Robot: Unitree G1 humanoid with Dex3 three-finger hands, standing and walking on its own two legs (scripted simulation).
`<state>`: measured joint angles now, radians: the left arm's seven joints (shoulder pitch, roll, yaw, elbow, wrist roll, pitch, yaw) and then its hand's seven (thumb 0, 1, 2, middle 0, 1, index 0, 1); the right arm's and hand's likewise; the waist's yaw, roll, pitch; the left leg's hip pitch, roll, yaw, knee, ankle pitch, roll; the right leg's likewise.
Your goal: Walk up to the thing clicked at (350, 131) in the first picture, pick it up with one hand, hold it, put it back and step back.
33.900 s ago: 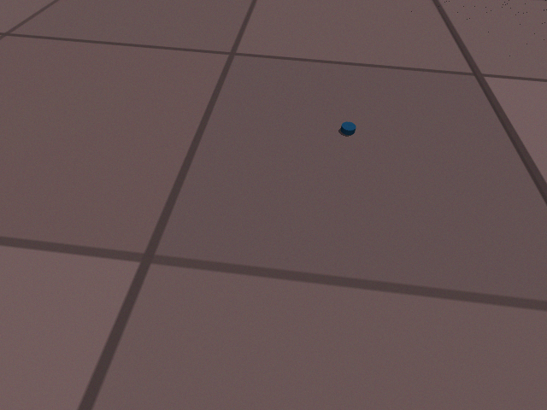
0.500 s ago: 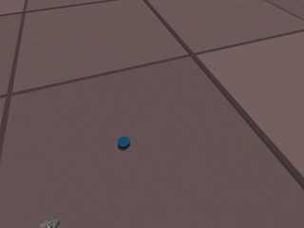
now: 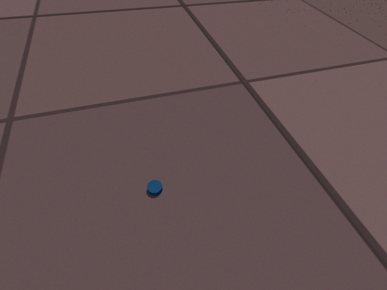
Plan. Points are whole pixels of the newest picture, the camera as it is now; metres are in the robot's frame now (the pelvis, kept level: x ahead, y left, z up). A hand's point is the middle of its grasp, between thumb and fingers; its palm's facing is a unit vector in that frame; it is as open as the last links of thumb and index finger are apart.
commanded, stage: stand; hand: left
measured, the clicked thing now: (154, 187) +0.77 +0.20 -0.76
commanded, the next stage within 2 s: walk up in 0.88 s
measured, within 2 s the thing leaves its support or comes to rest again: neither
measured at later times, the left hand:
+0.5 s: hand out of the picture +0.07 +0.25 -0.15, palm faces -0.03 -0.94 -0.35, open 7.4 cm
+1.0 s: hand out of the picture +0.10 +0.25 -0.15, palm faces +0.03 -0.94 -0.33, open 7.4 cm
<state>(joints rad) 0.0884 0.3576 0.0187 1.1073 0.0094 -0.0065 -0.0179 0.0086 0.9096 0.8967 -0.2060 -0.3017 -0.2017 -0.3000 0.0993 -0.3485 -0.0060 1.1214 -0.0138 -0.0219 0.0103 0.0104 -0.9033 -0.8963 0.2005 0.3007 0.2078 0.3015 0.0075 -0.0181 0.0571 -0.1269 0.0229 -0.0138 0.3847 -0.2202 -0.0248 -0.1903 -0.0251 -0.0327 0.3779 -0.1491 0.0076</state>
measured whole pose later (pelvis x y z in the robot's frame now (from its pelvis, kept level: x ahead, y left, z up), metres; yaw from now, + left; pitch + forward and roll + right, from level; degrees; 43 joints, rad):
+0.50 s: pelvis +0.00 -0.01 +0.00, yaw +0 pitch -2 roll +0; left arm 0.11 0.36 -0.01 1.14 0.01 -0.02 -0.01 0.01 0.91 0.90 -0.21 -0.30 -0.20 -0.30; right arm 0.11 -0.35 0.00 1.15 -0.01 0.00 0.02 0.01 -0.90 -0.90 0.20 0.30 0.21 0.30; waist 0.01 0.00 0.05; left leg -0.10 0.03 -0.01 0.32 -0.19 -0.03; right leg -0.17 -0.02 -0.04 0.34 -0.14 0.00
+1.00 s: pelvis +0.03 -0.01 +0.00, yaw +2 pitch -1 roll -1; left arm 0.15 0.36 0.05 1.06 0.04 -0.03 -0.04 0.01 0.91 0.90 -0.21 -0.30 -0.20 -0.30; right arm 0.18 -0.38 -0.04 1.09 -0.04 -0.01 0.04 0.01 -0.90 -0.90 0.20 0.30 0.21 0.30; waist 0.01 0.01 0.02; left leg -0.20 0.04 -0.01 0.61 -0.46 0.03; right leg -0.16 -0.01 -0.06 0.41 -0.26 -0.04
